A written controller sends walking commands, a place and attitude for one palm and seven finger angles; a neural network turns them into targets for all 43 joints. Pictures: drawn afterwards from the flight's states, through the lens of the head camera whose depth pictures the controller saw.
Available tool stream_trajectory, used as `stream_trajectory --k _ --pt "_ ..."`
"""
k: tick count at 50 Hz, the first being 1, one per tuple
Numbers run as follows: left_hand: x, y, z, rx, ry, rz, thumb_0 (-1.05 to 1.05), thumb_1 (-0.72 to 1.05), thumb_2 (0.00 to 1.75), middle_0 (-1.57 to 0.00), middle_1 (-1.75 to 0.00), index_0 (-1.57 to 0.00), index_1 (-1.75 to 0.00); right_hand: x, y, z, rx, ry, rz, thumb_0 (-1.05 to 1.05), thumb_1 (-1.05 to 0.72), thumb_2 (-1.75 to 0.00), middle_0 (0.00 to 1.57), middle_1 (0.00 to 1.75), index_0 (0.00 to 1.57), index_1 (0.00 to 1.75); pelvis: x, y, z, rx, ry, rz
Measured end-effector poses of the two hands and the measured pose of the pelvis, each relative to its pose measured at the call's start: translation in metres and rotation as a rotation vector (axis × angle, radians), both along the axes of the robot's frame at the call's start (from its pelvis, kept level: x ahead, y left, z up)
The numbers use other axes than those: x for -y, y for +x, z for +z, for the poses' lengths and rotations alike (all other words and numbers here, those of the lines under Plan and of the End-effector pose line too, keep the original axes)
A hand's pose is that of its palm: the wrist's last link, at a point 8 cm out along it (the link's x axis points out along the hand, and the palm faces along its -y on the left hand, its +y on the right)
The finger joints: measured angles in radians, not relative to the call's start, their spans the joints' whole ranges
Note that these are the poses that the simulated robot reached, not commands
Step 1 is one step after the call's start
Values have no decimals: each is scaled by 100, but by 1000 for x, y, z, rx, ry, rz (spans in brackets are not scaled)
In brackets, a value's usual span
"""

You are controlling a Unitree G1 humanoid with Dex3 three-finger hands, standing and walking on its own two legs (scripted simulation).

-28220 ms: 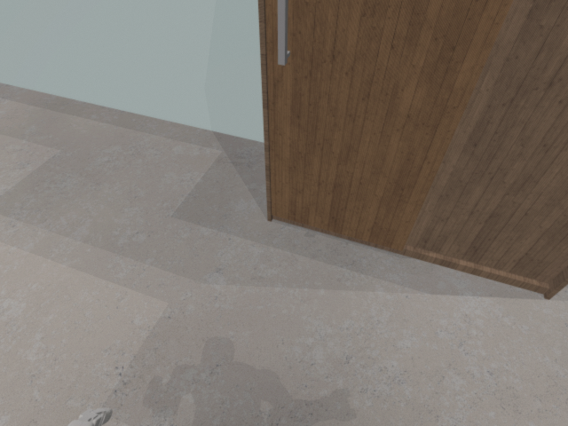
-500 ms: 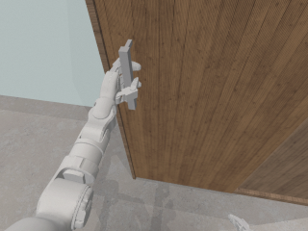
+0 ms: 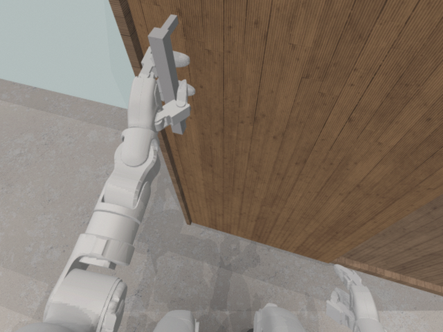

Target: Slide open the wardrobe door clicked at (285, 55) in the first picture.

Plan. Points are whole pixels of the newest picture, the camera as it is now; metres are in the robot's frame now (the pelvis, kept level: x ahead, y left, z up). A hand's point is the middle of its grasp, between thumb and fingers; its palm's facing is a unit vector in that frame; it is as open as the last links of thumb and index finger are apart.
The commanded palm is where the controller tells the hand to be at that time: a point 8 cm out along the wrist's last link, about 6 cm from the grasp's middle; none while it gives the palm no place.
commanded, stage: step sideways, sliding the door along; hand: left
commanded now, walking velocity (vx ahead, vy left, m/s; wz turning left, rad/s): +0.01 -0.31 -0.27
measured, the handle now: (175, 82) +0.47 +0.15 +0.15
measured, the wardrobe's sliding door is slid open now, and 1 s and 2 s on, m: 0.01 0.19 0.44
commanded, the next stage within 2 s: none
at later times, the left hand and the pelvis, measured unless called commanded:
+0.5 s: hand (225, 110) +0.42 +0.06 +0.15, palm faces +0.23 -0.97 -0.04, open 6.2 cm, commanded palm +0.38 +0.04 +0.15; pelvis +0.06 -0.11 +0.01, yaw -1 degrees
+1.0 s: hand (300, 129) +0.39 -0.06 +0.15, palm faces +0.17 -0.99 +0.00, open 6.5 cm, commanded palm +0.36 -0.08 +0.15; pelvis +0.06 -0.19 +0.01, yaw -4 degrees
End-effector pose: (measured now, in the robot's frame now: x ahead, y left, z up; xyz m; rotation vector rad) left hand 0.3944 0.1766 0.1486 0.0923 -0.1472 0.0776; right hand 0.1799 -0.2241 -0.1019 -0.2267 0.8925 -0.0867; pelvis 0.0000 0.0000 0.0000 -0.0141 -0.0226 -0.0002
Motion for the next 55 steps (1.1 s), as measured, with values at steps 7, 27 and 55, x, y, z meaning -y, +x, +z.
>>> stream_trajectory --k 7,27,55 --pt "15 -1 -2 37 -18 36 1 76 86 -42 -140 -22 -140 8 42 16 63 57 83 1 -90 -90 20 30 19 30 33 21 8 17 -30 -20" --pt "77 -11 -4 113 -29 145 2 74 83 -46 -141 -24 -135 90 93 24 75 45 138 1 -90 -90 20 30 19 30 116 66 15 -1 -48 -24" --pt "209 -34 -2 77 -96 53 3 77 83 -39 -141 -20 -133 193 48 48 103 31 68 1 -90 -90 20 30 20 30 208 49 25 -3 -70 -106"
